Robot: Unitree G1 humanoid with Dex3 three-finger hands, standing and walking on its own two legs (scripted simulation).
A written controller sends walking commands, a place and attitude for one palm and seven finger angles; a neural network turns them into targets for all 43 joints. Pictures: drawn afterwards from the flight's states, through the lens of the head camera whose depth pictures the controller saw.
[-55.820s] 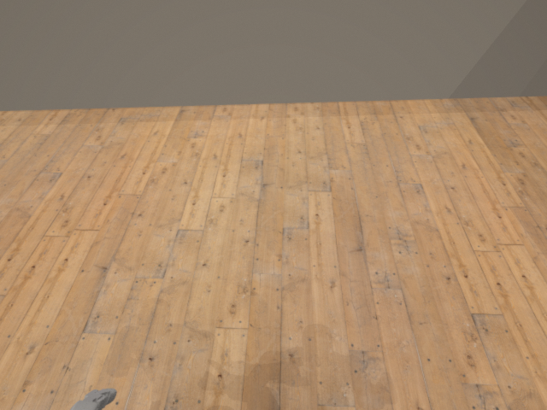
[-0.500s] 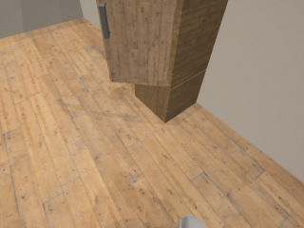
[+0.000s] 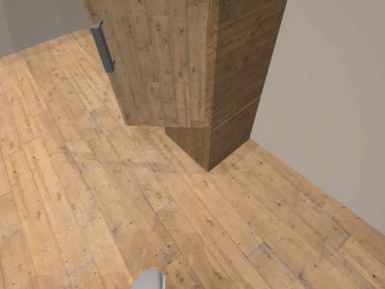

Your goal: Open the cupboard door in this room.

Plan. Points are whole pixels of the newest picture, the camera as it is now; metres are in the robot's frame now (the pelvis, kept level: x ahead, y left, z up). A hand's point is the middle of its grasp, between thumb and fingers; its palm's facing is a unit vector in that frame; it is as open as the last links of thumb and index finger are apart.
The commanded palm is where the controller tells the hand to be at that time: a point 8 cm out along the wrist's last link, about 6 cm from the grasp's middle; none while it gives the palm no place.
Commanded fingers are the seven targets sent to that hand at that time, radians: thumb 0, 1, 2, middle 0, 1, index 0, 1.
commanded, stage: take the last steps up to it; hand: left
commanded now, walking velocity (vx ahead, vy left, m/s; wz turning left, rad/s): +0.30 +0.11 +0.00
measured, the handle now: (105, 46) +0.82 +0.33 +0.06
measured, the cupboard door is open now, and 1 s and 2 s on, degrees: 45 45 45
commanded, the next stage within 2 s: come to a stop and stand still in 0.32 s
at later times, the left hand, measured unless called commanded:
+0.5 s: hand (93, 265) +0.20 +0.27 -0.18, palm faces +0.03 -0.98 -0.17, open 7.3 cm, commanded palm none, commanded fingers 0.00 0.90 0.90 -0.20 -0.30 -0.20 -0.30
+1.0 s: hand (108, 231) +0.28 +0.25 -0.17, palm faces -0.03 -0.97 -0.23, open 7.2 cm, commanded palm none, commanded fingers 0.00 0.90 0.90 -0.20 -0.30 -0.20 -0.30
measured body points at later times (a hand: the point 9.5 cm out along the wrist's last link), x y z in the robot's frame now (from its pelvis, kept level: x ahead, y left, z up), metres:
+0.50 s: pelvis +0.18 +0.10 -0.01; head +0.21 +0.11 +0.44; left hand +0.20 +0.32 -0.17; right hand +0.25 -0.13 -0.15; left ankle +0.20 +0.17 -0.74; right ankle +0.17 -0.03 -0.67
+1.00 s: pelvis +0.20 +0.07 +0.00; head +0.24 +0.06 +0.44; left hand +0.28 +0.30 -0.15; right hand +0.20 -0.16 -0.17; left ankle +0.17 +0.20 -0.71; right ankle +0.19 -0.03 -0.74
